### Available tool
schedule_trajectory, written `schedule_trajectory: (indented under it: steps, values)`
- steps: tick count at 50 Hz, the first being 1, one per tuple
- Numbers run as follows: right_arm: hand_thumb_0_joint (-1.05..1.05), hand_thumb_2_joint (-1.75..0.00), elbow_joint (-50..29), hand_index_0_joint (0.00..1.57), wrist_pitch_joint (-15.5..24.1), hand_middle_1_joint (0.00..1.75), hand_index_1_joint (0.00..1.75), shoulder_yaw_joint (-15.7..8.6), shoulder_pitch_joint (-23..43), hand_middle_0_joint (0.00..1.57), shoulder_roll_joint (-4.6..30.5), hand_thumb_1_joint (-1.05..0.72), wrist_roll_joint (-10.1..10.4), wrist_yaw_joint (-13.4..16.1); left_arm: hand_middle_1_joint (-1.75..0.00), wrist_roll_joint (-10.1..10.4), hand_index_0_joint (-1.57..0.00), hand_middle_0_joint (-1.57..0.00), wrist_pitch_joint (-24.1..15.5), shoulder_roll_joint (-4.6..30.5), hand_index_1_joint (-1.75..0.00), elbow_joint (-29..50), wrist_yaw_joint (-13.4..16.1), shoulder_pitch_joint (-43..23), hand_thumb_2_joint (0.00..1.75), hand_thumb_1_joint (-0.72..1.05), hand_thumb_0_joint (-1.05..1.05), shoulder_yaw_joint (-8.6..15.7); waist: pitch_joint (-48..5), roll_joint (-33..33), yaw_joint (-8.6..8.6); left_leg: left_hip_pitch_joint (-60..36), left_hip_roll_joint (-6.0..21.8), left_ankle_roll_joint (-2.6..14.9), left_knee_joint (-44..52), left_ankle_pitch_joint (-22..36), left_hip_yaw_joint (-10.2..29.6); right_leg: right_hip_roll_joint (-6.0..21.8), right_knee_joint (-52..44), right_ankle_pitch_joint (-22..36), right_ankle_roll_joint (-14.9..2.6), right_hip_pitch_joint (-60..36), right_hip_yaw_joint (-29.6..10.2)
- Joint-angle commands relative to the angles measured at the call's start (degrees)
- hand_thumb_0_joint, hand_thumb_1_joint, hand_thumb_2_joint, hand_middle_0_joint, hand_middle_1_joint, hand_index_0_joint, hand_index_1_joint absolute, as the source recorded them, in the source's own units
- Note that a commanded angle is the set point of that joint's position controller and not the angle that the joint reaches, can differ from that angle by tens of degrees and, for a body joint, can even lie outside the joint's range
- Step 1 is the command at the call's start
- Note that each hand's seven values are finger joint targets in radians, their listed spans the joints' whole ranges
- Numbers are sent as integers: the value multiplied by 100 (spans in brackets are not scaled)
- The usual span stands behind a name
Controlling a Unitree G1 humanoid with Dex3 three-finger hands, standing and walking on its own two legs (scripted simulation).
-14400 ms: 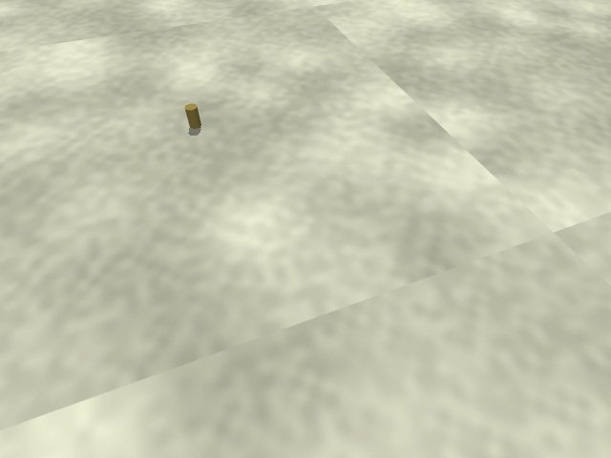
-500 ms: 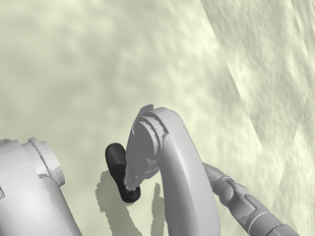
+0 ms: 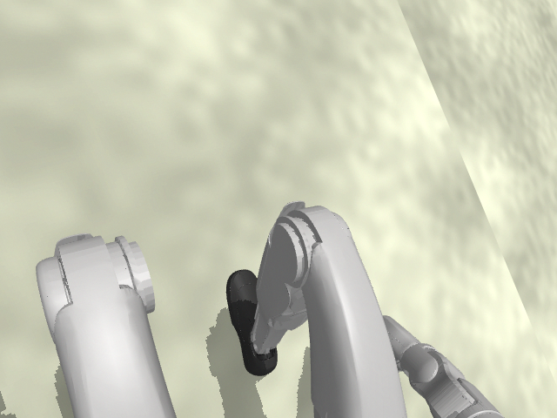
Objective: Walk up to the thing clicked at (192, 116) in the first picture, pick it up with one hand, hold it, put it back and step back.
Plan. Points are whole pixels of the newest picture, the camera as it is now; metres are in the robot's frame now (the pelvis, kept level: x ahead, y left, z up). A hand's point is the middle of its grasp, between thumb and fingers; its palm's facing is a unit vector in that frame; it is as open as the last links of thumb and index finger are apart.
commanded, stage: settle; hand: left
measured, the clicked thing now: out of the picture +0.45 +0.35 -0.15
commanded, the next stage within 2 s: lift in 1.28 s
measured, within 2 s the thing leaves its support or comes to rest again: neither
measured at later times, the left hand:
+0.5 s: hand out of the picture +0.43 +0.37 -0.02, palm faces +0.52 -0.85 -0.03, open 6.3 cm
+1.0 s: hand out of the picture +0.44 +0.35 +0.03, palm faces +0.53 -0.85 -0.02, open 6.4 cm
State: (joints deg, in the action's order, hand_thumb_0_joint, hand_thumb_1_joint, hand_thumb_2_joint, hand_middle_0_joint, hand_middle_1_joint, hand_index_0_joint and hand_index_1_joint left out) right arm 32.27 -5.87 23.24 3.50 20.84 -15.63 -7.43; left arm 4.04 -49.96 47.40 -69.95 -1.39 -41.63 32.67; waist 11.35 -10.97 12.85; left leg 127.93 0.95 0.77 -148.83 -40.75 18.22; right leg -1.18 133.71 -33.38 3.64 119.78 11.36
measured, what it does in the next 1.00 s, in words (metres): rises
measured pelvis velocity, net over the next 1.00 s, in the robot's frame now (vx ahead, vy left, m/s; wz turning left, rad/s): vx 0.02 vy -0.02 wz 0.14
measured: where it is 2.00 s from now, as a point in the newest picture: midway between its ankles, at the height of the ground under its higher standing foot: (191, 372)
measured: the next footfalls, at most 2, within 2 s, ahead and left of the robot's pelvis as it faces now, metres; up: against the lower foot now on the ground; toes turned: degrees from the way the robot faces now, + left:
none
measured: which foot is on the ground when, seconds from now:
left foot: down 0.00-1.00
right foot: down 0.00-1.00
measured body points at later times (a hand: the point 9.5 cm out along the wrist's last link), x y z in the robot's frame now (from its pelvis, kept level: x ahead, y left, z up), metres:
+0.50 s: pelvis +0.02 -0.01 +0.03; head +0.22 +0.12 +0.41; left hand +0.40 +0.41 -0.02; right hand +0.18 -0.26 -0.06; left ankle +0.08 +0.12 -0.27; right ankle +0.15 -0.13 -0.27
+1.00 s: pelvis +0.02 -0.02 +0.06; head +0.22 +0.08 +0.45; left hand +0.41 +0.39 +0.03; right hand +0.18 -0.27 -0.05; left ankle +0.08 +0.12 -0.27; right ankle +0.15 -0.13 -0.27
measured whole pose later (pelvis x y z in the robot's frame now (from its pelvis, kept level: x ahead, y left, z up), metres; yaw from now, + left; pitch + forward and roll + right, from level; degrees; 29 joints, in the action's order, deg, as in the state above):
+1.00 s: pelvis +0.02 -0.02 +0.06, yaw +8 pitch +32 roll -8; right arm 36.3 -4.5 5.7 -5.2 17.6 -5.8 -3.8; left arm 5.2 -35.0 30.7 -57.6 -5.4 -41.1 33.1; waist -4.7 -1.0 8.8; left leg 125.7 0.8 -0.8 -133.8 -40.6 8.0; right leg 2.4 127.8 -37.3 1.9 122.6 3.9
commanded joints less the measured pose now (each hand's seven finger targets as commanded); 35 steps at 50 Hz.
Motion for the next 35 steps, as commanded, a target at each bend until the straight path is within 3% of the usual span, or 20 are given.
schedule_trajectory:
  steps: [1, 2, 3, 5, 6, 7, 8, 13, 15, 22, 23, 26, 29, 30, 31, 32, 35]
  values:
    - [0, -89, -22, 20, -55, 30, 30, -977, -644, 20, 1852, -88, 175, 128, -148, 84, -138, -136, -74, 1005, -149, 1650, -98, -1501, 133, 29, 0, -34, -3657, 3446, 265, -2672, 251, -246, 2418, 697, -475, -136, -737, 686, -501, -1055, 413]
    - [0, -90, -36, 20, -58, 30, 30, -1037, -656, 20, 1810, -88, 236, 130, -149, 90, -139, -137, 39, 806, -149, 1480, -142, -1278, 132, 27, 0, -106, -3667, 3339, 238, -2626, 233, -231, 2442, 654, -495, -121, -783, 662, -504, -1040, 393]
    - [0, -89, -19, 20, -56, 30, 30, -1087, -801, 20, 1755, -88, 270, 129, -147, 104, -137, -135, 102, 964, -147, 1835, -138, -1436, 131, 27, 0, 8, -3850, 3367, 172, -2560, 204, -200, 2398, 705, -589, -129, -816, 702, -511, -1149, 340]
    - [0, -89, -32, 20, -43, 30, 30, -1194, -796, 20, 1692, -88, 371, 129, -146, 146, -137, -135, 280, 585, -146, 1572, -185, -1169, 128, 29, 0, -97, -3715, 3202, 103, -2431, 172, -184, 2520, 527, -603, -76, -810, 547, -526, -931, 294]
    - [0, -89, -10, 20, -31, 30, 30, -1253, -866, 20, 1667, -88, 395, 126, -146, 164, -137, -134, 317, 530, -146, 1813, -190, -1380, 129, 27, 0, -123, -3793, 3197, 134, -2453, 169, -175, 2518, 513, -622, -71, -836, 553, -530, -908, 266]
    - [0, -89, -49, 20, -42, 30, 30, -1285, -918, 20, 1665, -88, 439, 133, -146, 188, -137, -135, 398, 370, -146, 1595, -206, -1179, 129, 29, 0, -123, -3795, 3086, 144, -2486, 157, -171, 2574, 512, -620, -50, -883, 535, -520, -905, 250]
    - [0, -89, -47, 20, -37, 30, 30, -1327, -947, 20, 1614, -88, 469, 149, -146, 187, -136, -134, 399, 590, -146, 1990, -199, -1391, 129, 29, 0, -10, -3959, 3075, 62, -2449, 145, -151, 2589, 449, -666, -49, -928, 459, -526, -970, 211]
    - [0, -89, -12, 20, -1, 30, 30, -1530, -1082, 20, 1453, -88, 602, 189, -147, 229, -137, -135, 587, 380, -147, 1981, -283, -1385, 129, 30, 0, -17, -4192, 2859, -61, -2298, 73, -83, 2683, 220, -861, -17, -1102, 246, -532, -1004, 61]
    - [0, -89, 34, 20, 6, 30, 30, -1580, -1188, 20, 1402, -88, 619, 206, -145, 258, -135, -133, 648, 193, -144, 1880, -328, -1291, 127, 30, 0, -86, -4317, 2721, -46, -2243, 39, -59, 2626, 409, -983, -8, -1162, 374, -514, -1198, -5]
    - [0, -90, 105, 20, 24, 30, 30, -1811, -1393, 20, 1247, -88, 730, 284, -146, 242, -135, -133, 741, 387, -146, 2424, -345, -1514, 128, 28, 0, 164, -4947, 2835, -296, -2522, 7, -67, 2766, 774, -1159, 40, -1236, 540, -548, -1358, -186]
    - [0, -90, 80, 20, 30, 30, 30, -1818, -1396, 20, 1210, -88, 747, 282, -145, 238, -135, -133, 804, 70, -145, 2052, -365, -1259, 128, 29, 0, 13, -4800, 2709, -227, -2396, -8, -58, 2809, 732, -1178, 56, -1266, 500, -536, -1377, -180]
    - [0, -90, 103, 20, 48, 30, 30, -1903, -1475, 20, 1183, -88, 788, 316, -144, 225, -134, -132, 805, 276, -144, 2437, -358, -1481, 128, 27, 0, 186, -5050, 2676, -332, -2501, -5, -58, 2880, 830, -1219, 70, -1331, 539, -540, -1469, -230]
    - [0, -90, 138, 20, 56, 30, 30, -1967, -1519, 20, 1138, -89, 823, 339, -145, 215, -134, -132, 874, 123, -146, 2430, -413, -1443, 128, 25, 0, 113, -5136, 2639, -337, -2578, -8, -55, 2921, 927, -1270, 86, -1388, 584, -541, -1524, -281]
    - [0, -90, 157, 20, 73, 30, 30, -1984, -1526, 20, 1131, -89, 841, 346, -145, 263, -135, -133, 923, -73, -146, 2188, -437, -1321, 127, 25, 0, 72, -5026, 2568, -314, -2520, -11, -46, 2919, 925, -1281, 90, -1411, 597, -539, -1491, -290]
    - [0, -90, 124, 20, 98, 30, 30, -1985, -1511, 20, 1115, -89, 858, 358, -145, 285, -134, -132, 920, -79, -146, 2262, -440, -1399, 128, 24, 0, 80, -5047, 2449, -276, -2406, -19, -21, 2914, 888, -1294, 95, -1469, 588, -517, -1608, -298]
    - [0, -90, 166, 20, 105, 30, 30, -2013, -1586, 20, 1114, -89, 862, 365, -145, 286, -134, -133, 927, 67, -146, 2339, -433, -1395, 128, 23, 0, 228, -5182, 2410, -360, -2473, -17, -31, 2905, 987, -1314, 97, -1467, 653, -519, -1699, -325]
    - [0, -90, 136, 20, 110, 30, 30, -2075, -1560, 20, 1059, -89, 889, 394, -146, 237, -135, -133, 964, 161, -146, 2580, -432, -1550, 128, 23, 0, 242, -5369, 2460, -432, -2526, -17, -15, 2972, 983, -1365, 108, -1541, 618, -515, -1796, -391]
